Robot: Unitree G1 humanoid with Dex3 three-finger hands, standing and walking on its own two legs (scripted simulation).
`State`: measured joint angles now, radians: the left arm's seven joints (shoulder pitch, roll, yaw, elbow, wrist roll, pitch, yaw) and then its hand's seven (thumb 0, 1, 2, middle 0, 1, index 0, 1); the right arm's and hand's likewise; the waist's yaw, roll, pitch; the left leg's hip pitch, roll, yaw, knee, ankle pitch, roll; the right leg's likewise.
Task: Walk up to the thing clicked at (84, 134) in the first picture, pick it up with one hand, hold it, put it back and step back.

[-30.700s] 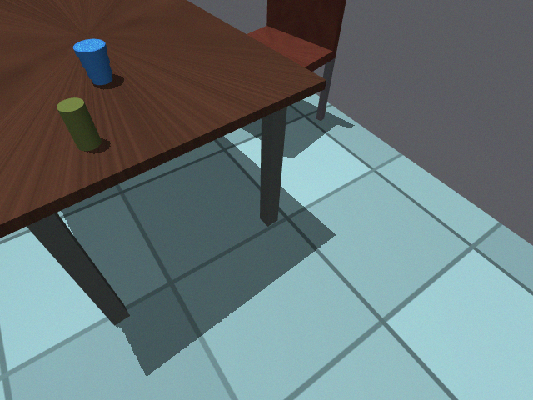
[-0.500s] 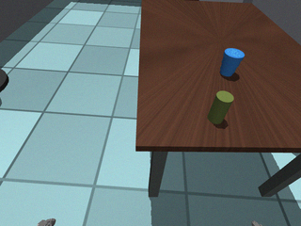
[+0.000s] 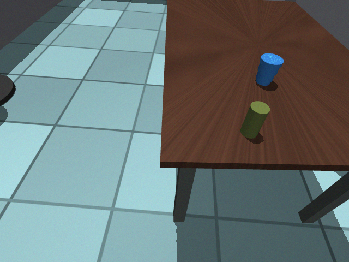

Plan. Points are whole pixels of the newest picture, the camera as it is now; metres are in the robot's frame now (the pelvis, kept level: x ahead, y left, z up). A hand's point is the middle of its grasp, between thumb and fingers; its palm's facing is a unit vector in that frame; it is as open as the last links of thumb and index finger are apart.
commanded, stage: home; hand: right
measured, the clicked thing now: (254, 120) +0.51 -0.23 +0.02
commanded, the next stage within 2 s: stand in 1.06 s
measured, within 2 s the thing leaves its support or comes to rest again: neither
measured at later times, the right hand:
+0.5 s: hand out of the picture +0.08 -0.25 -0.15, palm faces -0.03 +0.93 -0.37, open 17.6 cm
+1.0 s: hand out of the picture +0.10 -0.24 -0.15, palm faces -0.02 +0.93 -0.36, open 17.6 cm
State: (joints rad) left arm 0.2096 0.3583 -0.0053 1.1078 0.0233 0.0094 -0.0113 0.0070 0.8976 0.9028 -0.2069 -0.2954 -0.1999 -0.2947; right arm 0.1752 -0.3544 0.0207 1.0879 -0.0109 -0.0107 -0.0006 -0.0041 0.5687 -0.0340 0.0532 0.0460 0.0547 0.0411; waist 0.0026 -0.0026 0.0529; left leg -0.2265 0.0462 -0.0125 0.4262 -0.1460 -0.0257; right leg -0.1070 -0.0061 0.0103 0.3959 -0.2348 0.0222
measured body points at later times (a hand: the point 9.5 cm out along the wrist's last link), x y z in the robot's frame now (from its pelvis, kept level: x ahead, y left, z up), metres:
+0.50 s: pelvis +0.01 +0.01 +0.00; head +0.02 +0.02 +0.45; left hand +0.07 +0.31 -0.14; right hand +0.08 -0.30 -0.12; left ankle +0.06 +0.14 -0.74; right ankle -0.01 -0.14 -0.74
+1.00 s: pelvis +0.03 +0.01 +0.00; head +0.04 +0.02 +0.45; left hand +0.09 +0.31 -0.14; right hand +0.10 -0.29 -0.12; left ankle +0.06 +0.14 -0.74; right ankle -0.01 -0.14 -0.74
